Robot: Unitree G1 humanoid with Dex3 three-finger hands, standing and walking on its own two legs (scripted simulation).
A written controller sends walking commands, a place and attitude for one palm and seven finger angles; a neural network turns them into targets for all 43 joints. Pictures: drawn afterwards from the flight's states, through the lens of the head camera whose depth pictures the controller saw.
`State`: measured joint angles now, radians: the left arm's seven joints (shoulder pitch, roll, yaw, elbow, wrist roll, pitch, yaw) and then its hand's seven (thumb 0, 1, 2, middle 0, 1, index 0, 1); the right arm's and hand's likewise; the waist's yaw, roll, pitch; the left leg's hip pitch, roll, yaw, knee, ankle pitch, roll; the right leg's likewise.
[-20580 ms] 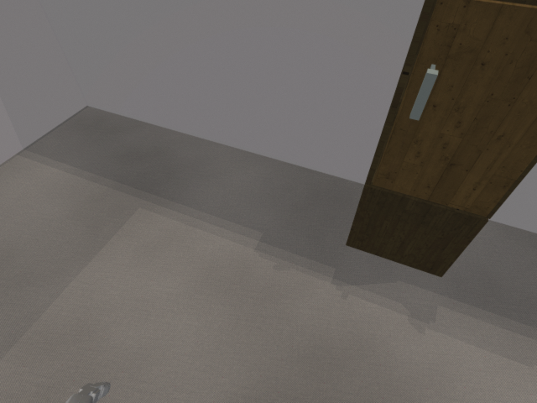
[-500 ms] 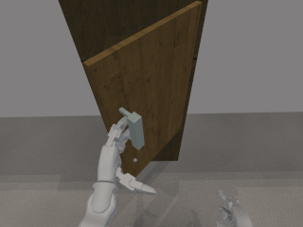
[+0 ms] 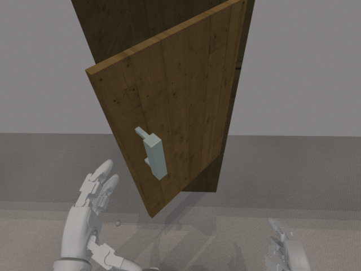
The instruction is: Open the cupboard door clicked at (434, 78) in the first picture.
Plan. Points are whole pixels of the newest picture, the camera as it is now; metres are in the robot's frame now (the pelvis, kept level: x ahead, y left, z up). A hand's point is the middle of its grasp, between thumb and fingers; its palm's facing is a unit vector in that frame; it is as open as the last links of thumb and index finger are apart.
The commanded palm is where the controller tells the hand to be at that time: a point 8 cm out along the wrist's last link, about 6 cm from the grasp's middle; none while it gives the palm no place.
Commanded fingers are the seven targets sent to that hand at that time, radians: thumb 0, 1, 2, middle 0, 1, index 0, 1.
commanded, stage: slide the hand sideways off the handle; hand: left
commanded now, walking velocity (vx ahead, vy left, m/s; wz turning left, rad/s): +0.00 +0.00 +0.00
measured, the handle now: (150, 153) +0.34 +0.09 +0.09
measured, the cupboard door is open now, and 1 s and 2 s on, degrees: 47 47 47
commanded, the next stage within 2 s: draw the hand back to the body in 0.02 s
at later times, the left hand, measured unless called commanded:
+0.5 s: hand (87, 215) +0.20 +0.17 +0.11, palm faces +0.03 -1.00 -0.07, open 16.4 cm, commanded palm +0.17 +0.23 +0.13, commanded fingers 0.00 -0.50 0.30 -0.15 -0.30 -0.15 -0.30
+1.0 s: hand (22, 200) +0.20 +0.25 +0.17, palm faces +0.30 -0.88 -0.37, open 13.0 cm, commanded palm +0.16 +0.30 +0.19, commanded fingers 0.00 0.38 0.68 -0.18 -0.30 -0.18 -0.30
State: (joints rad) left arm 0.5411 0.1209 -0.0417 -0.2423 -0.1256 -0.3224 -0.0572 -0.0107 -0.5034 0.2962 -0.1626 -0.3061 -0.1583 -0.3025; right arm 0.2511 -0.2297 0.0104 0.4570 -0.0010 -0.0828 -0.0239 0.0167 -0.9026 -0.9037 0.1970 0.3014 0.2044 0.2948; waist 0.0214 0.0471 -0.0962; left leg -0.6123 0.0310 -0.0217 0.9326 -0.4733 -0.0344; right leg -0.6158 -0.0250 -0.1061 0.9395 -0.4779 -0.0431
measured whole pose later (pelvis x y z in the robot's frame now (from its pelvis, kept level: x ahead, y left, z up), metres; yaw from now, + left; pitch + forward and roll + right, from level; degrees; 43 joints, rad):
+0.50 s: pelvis +0.00 +0.02 +0.01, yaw -1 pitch +6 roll -1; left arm 0.54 0.18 0.05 -0.36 -0.20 -0.16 -0.10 -0.01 -0.50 0.30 -0.15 -0.30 -0.15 -0.30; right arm 0.29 -0.23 0.04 0.46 0.03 -0.14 -0.06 0.02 -0.90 -0.90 0.20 0.30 0.20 0.29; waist 0.02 0.06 -0.11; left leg -0.54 0.03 -0.01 0.90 -0.46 -0.01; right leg -0.53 -0.02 -0.09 0.87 -0.44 -0.02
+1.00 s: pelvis +0.01 +0.04 +0.04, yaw -1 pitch -2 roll -1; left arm 0.53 0.30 0.16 -0.43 -0.03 -0.04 0.12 0.00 0.04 0.53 -0.18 -0.30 -0.17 -0.30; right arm 0.24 -0.21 0.07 0.57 0.00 -0.13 -0.10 0.02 -0.90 -0.90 0.20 0.30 0.21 0.30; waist 0.06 0.06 -0.01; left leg -0.23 0.00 0.02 0.59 -0.34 0.02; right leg -0.22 -0.04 -0.07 0.56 -0.31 0.01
